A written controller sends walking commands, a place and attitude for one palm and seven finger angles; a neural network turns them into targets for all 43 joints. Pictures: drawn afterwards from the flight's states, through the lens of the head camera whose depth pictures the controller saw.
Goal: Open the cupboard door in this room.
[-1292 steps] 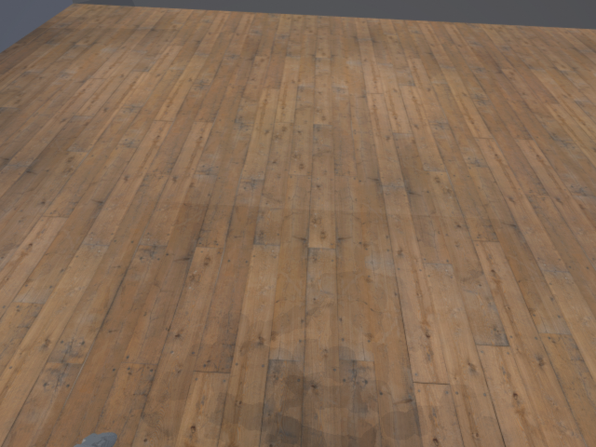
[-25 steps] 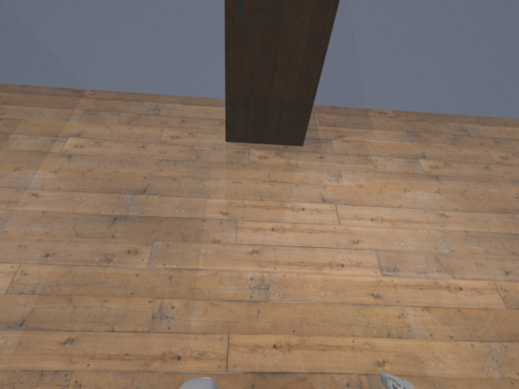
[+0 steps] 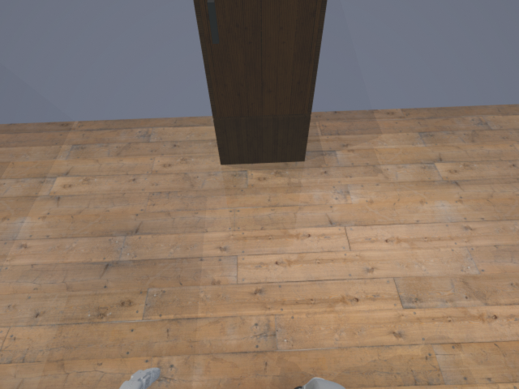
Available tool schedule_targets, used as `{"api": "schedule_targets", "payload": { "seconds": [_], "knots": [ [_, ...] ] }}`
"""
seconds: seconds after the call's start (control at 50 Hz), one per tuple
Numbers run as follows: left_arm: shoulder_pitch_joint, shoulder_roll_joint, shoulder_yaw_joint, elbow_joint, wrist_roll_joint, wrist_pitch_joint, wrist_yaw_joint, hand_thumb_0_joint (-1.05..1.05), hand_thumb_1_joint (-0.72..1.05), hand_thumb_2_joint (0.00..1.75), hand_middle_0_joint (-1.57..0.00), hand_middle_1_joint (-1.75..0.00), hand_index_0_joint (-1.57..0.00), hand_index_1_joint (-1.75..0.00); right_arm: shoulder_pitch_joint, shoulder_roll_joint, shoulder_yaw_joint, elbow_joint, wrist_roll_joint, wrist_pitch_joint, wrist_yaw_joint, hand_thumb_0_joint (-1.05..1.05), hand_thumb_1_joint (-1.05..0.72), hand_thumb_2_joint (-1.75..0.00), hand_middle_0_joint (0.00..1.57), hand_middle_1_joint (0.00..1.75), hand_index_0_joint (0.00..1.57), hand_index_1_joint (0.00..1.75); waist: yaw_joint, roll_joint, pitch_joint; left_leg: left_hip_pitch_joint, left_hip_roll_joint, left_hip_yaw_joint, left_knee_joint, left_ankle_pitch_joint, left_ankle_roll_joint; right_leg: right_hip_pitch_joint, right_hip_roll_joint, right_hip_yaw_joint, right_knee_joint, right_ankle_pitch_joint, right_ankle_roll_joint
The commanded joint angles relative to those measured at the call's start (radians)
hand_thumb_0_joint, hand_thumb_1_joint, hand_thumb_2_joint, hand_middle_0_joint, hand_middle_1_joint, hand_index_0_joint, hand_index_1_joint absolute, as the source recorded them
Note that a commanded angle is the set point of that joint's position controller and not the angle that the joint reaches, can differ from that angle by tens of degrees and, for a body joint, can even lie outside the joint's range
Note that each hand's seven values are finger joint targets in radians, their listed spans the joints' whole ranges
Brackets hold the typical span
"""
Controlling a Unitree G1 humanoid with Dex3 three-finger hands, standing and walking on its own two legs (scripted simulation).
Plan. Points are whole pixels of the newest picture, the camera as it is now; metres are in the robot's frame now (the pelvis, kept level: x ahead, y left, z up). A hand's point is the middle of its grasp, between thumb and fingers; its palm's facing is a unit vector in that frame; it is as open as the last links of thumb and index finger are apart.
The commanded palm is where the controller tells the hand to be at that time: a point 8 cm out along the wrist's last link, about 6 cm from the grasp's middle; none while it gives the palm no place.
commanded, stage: stand and wait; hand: left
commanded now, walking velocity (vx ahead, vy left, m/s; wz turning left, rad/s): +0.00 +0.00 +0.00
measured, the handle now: (213, 19) +1.19 +0.19 +0.00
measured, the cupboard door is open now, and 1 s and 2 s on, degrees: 0 0 0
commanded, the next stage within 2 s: look at it before walking up in 0.96 s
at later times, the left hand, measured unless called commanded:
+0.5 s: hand out of the picture +0.04 +0.19 -0.16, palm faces +0.08 -0.99 -0.15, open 7.4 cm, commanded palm none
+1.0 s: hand out of the picture +0.08 +0.20 -0.16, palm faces +0.02 -0.98 -0.17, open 7.3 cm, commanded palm none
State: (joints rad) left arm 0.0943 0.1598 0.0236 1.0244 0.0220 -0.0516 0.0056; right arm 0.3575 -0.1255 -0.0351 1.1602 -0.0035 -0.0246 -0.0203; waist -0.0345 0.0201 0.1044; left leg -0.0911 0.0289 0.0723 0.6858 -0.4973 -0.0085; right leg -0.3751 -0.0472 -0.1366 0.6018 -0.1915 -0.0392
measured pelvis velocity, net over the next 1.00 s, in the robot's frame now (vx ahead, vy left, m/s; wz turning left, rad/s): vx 0.08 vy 0.04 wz -0.01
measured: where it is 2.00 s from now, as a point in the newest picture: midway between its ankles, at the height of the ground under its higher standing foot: outside the picture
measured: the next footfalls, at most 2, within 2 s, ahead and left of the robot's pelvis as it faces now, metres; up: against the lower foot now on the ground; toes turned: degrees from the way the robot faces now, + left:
left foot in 0.30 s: +0.07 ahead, +0.14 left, +0.00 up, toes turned +5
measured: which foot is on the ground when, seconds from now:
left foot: up 0.00-0.28, down 0.30-1.00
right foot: down 0.00-1.00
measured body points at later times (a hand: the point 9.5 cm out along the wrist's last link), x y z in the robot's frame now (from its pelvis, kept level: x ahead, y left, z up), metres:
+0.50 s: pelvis +0.05 +0.02 +0.02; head +0.06 +0.04 +0.47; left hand +0.03 +0.24 -0.15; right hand +0.08 -0.21 -0.13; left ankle +0.03 +0.14 -0.72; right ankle +0.08 -0.10 -0.72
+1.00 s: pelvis +0.08 +0.04 +0.02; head +0.09 +0.05 +0.47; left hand +0.08 +0.26 -0.15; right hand +0.06 -0.16 -0.14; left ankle +0.03 +0.14 -0.72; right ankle +0.08 -0.10 -0.72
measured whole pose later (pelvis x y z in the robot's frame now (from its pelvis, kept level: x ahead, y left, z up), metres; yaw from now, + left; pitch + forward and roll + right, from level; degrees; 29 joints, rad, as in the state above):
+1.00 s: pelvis +0.08 +0.04 +0.02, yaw -1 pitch -1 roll +0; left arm 0.27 0.14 0.00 1.15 0.01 0.00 0.04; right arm 0.30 -0.10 0.01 1.17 0.00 -0.02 -0.03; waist 0.00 -0.01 0.04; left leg -0.07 0.01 0.11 0.39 -0.30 0.02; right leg -0.16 -0.07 -0.10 0.42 -0.23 0.03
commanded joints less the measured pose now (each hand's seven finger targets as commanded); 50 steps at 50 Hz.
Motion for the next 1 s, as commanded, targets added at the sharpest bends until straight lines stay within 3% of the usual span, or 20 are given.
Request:
{"api": "schedule_targets", "payload": {
  "seconds": [0.0,0.02,0.04,0.06,0.1,0.18,0.22,0.24,0.26,0.28,0.32,0.34,0.36,0.44,0.52,0.62,0.8,0.98],
  "knots": [
    [0.189,0.182,0.036,0.024,-0.015,-0.003,0.024,0.00,0.90,0.90,-0.20,-0.30,-0.20,-0.30,0.043,-0.083,-0.017,-0.058,0.006,0.009,-0.014,0.00,-0.90,-0.90,0.20,0.30,0.20,0.30,0.064,-0.181,-0.183,-0.265,0.032,-0.102,0.394,-0.100,-0.014,0.302,-0.369,0.353,-0.261,0.627,-0.184],
    [0.139,0.154,0.031,0.010,-0.012,0.003,0.026,0.00,0.90,0.90,-0.20,-0.30,-0.20,-0.30,0.021,-0.070,-0.014,-0.054,0.002,0.015,-0.011,0.00,-0.90,-0.90,0.20,0.30,0.20,0.30,0.048,-0.099,-0.144,-0.248,0.043,-0.098,0.360,-0.048,-0.016,0.224,-0.322,0.293,-0.279,0.512,-0.157],
    [0.098,0.140,0.030,0.001,-0.011,0.009,0.028,0.00,0.90,0.90,-0.20,-0.30,-0.20,-0.30,0.023,-0.048,-0.009,-0.048,0.000,0.020,-0.007,0.00,-0.90,-0.90,0.20,0.30,0.20,0.30,0.029,-0.080,-0.121,-0.223,0.053,-0.084,0.312,-0.007,-0.016,0.163,-0.296,0.233,-0.301,0.414,-0.130],
    [0.084,0.130,0.027,-0.002,-0.008,0.009,0.026,0.00,0.90,0.90,-0.20,-0.30,-0.20,-0.30,0.035,-0.036,-0.006,-0.045,-0.004,0.027,-0.004,0.00,-0.90,-0.90,0.20,0.30,0.20,0.30,0.019,-0.116,-0.130,-0.195,0.052,-0.068,0.257,0.019,-0.020,0.132,-0.261,0.192,-0.313,0.351,-0.108],
    [0.085,0.113,0.030,-0.001,-0.005,0.013,0.024,0.00,0.90,0.90,-0.20,-0.30,-0.20,-0.30,0.038,-0.031,-0.003,-0.044,-0.009,0.034,-0.002,0.00,-0.90,-0.90,0.20,0.30,0.20,0.30,0.025,-0.156,-0.132,-0.183,0.046,-0.039,0.175,0.052,-0.029,0.123,-0.232,0.175,-0.342,0.234,-0.100],
    [0.108,0.124,0.033,0.025,-0.006,0.020,0.022,0.00,0.90,0.90,-0.20,-0.30,-0.20,-0.30,-0.007,-0.041,0.005,-0.055,-0.008,0.023,-0.002,0.00,-0.90,-0.90,0.20,0.30,0.20,0.30,0.040,-0.174,-0.133,-0.170,0.042,-0.022,-0.019,0.113,-0.034,0.167,-0.206,0.175,-0.328,0.177,-0.103],
    [0.109,0.124,0.031,0.037,-0.012,0.023,0.021,0.00,0.90,0.90,-0.20,-0.30,-0.20,-0.30,0.001,-0.048,0.007,-0.046,-0.010,0.018,-0.004,0.00,-0.90,-0.90,0.20,0.30,0.20,0.30,0.029,-0.164,-0.132,-0.086,0.037,-0.015,-0.168,0.205,-0.035,0.140,-0.184,0.159,-0.305,0.110,-0.074],
    [0.095,0.118,0.028,0.041,-0.016,0.027,0.022,0.00,0.90,0.90,-0.20,-0.30,-0.20,-0.30,0.025,-0.056,0.008,-0.032,-0.009,0.013,-0.003,0.00,-0.90,-0.90,0.20,0.30,0.20,0.30,0.014,-0.120,-0.128,-0.023,0.051,-0.021,-0.261,0.290,-0.034,0.102,-0.172,0.143,-0.277,0.038,-0.046],
    [0.109,0.094,0.020,0.039,-0.022,0.032,0.020,0.00,0.90,0.90,-0.20,-0.30,-0.20,-0.30,0.020,-0.081,0.007,-0.031,-0.010,0.005,-0.003,0.00,-0.90,-0.90,0.20,0.30,0.20,0.30,0.021,-0.032,-0.105,0.003,0.088,-0.076,-0.312,0.346,-0.021,0.050,-0.127,0.126,-0.252,-0.043,-0.008],
    [0.132,0.073,0.015,0.041,-0.023,0.037,0.018,0.00,0.90,0.90,-0.20,-0.30,-0.20,-0.30,-0.020,-0.113,0.007,-0.043,-0.014,0.000,-0.006,0.00,-0.90,-0.90,0.20,0.30,0.20,0.30,0.043,0.054,-0.064,-0.066,0.155,-0.135,-0.366,0.329,0.005,0.062,-0.084,0.106,-0.254,-0.070,0.026],
    [0.145,0.076,0.010,0.057,-0.016,0.048,0.017,0.00,0.90,0.90,-0.20,-0.30,-0.20,-0.30,-0.096,-0.124,0.010,-0.063,-0.010,0.001,-0.006,0.00,-0.90,-0.90,0.20,0.30,0.20,0.30,0.063,0.140,-0.007,-0.232,0.170,-0.168,-0.467,0.194,0.026,0.203,-0.061,0.069,-0.230,-0.035,0.060],
    [0.169,0.079,0.008,0.069,-0.015,0.048,0.016,0.00,0.90,0.90,-0.20,-0.30,-0.20,-0.30,-0.115,-0.122,0.009,-0.067,-0.007,0.002,-0.007,0.00,-0.90,-0.90,0.20,0.30,0.20,0.30,0.078,0.135,0.015,-0.257,0.157,-0.159,-0.479,0.174,0.022,0.229,-0.065,0.073,-0.229,-0.012,0.059],
    [0.196,0.078,0.002,0.081,-0.013,0.047,0.017,0.00,0.90,0.90,-0.20,-0.30,-0.20,-0.30,-0.117,-0.116,0.012,-0.071,-0.007,0.000,-0.009,0.00,-0.90,-0.90,0.20,0.30,0.20,0.30,0.077,0.117,0.015,-0.233,0.141,-0.140,-0.474,0.183,0.017,0.231,-0.073,0.084,-0.244,0.015,0.056],
    [0.224,0.079,-0.010,0.102,-0.016,0.037,0.021,0.00,0.90,0.90,-0.20,-0.30,-0.20,-0.30,-0.072,-0.108,0.014,-0.063,-0.005,0.000,-0.013,0.00,-0.90,-0.90,0.20,0.30,0.20,0.30,0.054,0.029,-0.026,-0.111,0.112,-0.095,-0.422,0.302,0.010,0.206,-0.093,0.103,-0.284,0.062,0.046],
    [0.246,0.071,-0.016,0.110,-0.016,0.031,0.025,0.00,0.90,0.90,-0.20,-0.30,-0.20,-0.30,-0.052,-0.110,0.016,-0.055,-0.003,-0.005,-0.016,0.00,-0.90,-0.90,0.20,0.30,0.20,0.30,0.041,-0.007,-0.053,-0.056,0.109,-0.080,-0.399,0.383,0.014,0.206,-0.097,0.106,-0.281,0.104,0.045],
    [0.270,0.063,-0.018,0.119,-0.016,0.031,0.030,0.00,0.90,0.90,-0.20,-0.30,-0.20,-0.30,-0.032,-0.111,0.019,-0.043,-0.002,-0.012,-0.020,0.00,-0.90,-0.90,0.20,0.30,0.20,0.30,0.040,-0.012,-0.072,-0.032,0.111,-0.071,-0.382,0.476,0.019,0.228,-0.100,0.101,-0.256,0.159,0.043],
    [0.283,0.051,-0.018,0.120,-0.016,0.036,0.039,0.00,0.90,0.90,-0.20,-0.30,-0.20,-0.30,0.002,-0.093,0.020,-0.020,-0.002,-0.014,-0.026,0.00,-0.90,-0.90,0.20,0.30,0.20,0.30,0.044,-0.013,-0.049,-0.033,0.107,-0.066,-0.367,0.561,0.025,0.240,-0.098,0.093,-0.224,0.192,0.042],
    [0.268,0.050,-0.015,0.107,-0.017,0.041,0.040,0.00,0.90,0.90,-0.20,-0.30,-0.20,-0.30,0.025,-0.074,0.019,-0.011,-0.003,-0.013,-0.026,0.00,-0.90,-0.90,0.20,0.30,0.20,0.30,0.047,-0.001,-0.006,-0.072,0.104,-0.064,-0.378,0.513,0.025,0.233,-0.092,0.094,-0.216,0.161,0.041]
  ]
}}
